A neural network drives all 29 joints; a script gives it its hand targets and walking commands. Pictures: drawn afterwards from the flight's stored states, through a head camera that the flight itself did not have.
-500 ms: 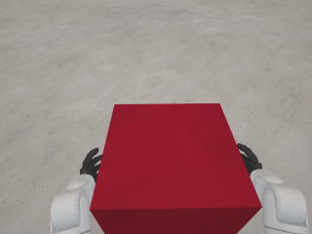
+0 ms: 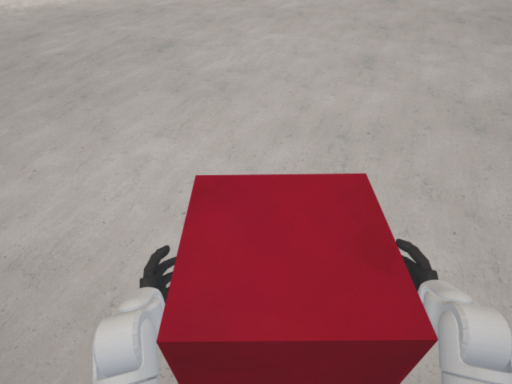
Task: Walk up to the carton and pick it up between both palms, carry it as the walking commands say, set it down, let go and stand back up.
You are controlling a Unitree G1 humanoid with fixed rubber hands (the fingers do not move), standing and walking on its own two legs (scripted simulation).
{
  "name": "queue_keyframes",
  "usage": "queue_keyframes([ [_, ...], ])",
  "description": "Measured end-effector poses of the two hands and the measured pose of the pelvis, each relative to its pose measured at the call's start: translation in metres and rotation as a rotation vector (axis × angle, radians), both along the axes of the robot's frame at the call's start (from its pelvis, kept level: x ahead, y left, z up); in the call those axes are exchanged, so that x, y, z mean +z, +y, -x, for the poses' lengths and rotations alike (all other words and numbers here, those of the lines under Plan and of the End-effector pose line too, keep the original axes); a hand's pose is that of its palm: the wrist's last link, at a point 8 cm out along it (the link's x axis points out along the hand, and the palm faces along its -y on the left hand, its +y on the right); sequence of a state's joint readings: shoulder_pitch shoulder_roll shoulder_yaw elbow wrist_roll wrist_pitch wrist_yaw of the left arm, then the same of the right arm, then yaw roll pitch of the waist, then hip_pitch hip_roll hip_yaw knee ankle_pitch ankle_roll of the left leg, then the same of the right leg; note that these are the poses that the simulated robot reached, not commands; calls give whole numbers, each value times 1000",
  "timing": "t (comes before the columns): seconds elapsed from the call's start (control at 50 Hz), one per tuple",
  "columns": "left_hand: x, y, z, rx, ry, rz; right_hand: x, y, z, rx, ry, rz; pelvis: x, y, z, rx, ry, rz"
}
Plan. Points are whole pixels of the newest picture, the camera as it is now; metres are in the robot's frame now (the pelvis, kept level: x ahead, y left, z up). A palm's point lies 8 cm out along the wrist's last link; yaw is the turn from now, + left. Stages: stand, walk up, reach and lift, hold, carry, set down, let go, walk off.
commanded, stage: carry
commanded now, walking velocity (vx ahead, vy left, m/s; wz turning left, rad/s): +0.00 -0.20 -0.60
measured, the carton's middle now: (282, 292) +0.27 -0.02 +0.01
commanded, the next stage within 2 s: none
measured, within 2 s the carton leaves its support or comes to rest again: neither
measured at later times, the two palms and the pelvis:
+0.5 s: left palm (356, 311) +0.20 -0.11 +0.08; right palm out of the picture +0.07 -0.46 +0.06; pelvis -0.09 -0.20 +0.01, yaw -16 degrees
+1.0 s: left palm out of the picture +0.08 -0.36 +0.09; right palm out of the picture -0.15 -0.65 +0.08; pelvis -0.23 -0.37 +0.01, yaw -36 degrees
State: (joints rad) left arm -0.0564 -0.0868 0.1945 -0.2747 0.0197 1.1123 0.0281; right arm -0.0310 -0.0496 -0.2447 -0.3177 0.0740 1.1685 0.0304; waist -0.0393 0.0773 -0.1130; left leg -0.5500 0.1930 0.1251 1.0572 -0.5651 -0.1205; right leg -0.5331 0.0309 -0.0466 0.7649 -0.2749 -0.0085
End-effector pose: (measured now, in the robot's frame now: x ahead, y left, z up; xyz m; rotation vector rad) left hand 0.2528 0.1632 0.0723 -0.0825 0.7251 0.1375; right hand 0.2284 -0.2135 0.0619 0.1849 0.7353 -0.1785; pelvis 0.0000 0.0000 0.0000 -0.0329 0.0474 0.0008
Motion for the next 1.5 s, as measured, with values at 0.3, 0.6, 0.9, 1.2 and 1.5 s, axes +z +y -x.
queue_keyframes([
  [0.3, 15, -135, 34, -125, -68, 62, 33, -129, 84, -154, -70, 36, 11, -123, 48, -207, -30, -21],
  [0.6, 0, -313, 73, -325, 13, 1, 3, -285, 192, -310, 19, 17, 7, -230, 116, -354, 4, -11],
  [0.9, 32, -446, 135, -520, -66, 64, 47, -383, 320, -527, -65, 57, 24, -325, 192, -591, -35, 26],
  [1.2, -5, -603, 246, -693, 10, -12, -7, -499, 481, -703, 17, -12, 1, -404, 296, -737, 6, -6],
  [1.5, 32, -708, 339, -863, -91, 86, 45, -558, 616, -865, -84, 92, 15, -480, 393, -942, -16, 18],
])
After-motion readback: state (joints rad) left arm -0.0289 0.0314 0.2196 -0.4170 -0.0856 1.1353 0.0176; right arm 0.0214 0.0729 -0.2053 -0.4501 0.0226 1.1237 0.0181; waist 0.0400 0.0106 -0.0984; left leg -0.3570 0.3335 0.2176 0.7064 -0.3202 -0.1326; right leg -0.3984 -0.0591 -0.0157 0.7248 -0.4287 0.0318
